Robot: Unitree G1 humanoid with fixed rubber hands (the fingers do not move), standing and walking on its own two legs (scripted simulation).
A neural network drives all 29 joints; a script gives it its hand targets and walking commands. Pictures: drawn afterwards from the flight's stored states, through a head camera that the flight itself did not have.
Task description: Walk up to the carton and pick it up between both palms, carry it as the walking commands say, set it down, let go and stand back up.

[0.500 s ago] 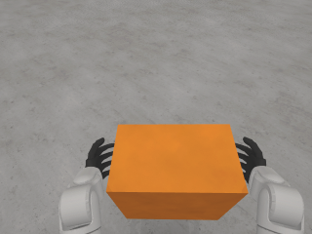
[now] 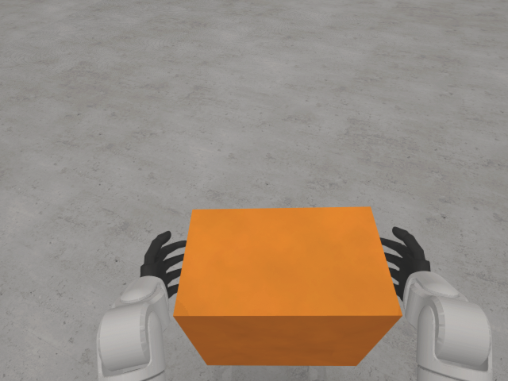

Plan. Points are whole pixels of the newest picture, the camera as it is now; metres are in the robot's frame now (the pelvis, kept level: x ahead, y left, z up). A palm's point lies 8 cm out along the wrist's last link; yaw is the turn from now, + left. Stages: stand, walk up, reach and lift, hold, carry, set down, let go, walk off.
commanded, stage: carry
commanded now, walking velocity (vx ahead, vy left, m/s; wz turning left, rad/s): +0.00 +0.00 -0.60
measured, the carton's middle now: (280, 293) +0.27 -0.02 -0.02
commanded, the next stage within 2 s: none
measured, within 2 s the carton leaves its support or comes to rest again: neither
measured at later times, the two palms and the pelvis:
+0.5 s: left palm (257, 290) +0.24 +0.02 +0.06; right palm out of the picture +0.12 -0.31 +0.06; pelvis -0.05 -0.05 +0.00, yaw -18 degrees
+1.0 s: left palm (356, 322) +0.19 -0.11 +0.06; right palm out of the picture -0.02 -0.39 +0.06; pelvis -0.11 -0.09 -0.01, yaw -36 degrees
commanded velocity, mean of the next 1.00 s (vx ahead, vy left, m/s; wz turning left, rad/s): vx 0.00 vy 0.00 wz -0.60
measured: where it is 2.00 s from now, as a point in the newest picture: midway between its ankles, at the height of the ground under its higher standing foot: outside the picture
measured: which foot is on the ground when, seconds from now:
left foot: up 0.00-0.04, down 0.06-0.34, up 0.36-0.60, down 0.62-0.92, up 0.94-1.00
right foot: down 0.00-0.06, up 0.08-0.32, down 0.34-0.64, up 0.66-0.88, down 0.90-1.00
